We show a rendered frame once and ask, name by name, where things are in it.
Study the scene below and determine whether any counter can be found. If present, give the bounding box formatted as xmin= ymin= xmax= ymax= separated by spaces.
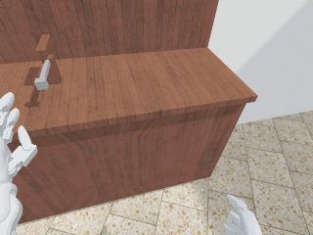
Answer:
xmin=0 ymin=0 xmax=258 ymax=224

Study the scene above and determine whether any tap lever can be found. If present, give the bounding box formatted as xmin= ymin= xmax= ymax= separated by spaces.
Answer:
xmin=34 ymin=60 xmax=51 ymax=90

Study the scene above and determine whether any right robot hand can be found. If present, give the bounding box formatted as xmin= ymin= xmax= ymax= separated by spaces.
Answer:
xmin=224 ymin=194 xmax=262 ymax=235

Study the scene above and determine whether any left robot hand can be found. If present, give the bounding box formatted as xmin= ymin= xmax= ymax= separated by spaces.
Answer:
xmin=0 ymin=92 xmax=38 ymax=183

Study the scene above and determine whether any left robot forearm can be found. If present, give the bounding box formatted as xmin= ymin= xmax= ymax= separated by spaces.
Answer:
xmin=0 ymin=182 xmax=22 ymax=235

